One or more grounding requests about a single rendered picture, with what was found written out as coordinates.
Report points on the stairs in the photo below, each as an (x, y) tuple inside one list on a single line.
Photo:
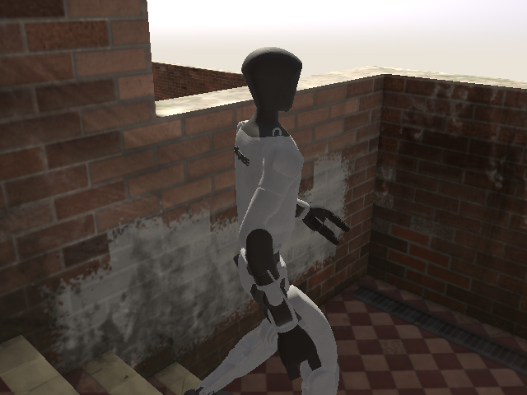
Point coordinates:
[(24, 371)]

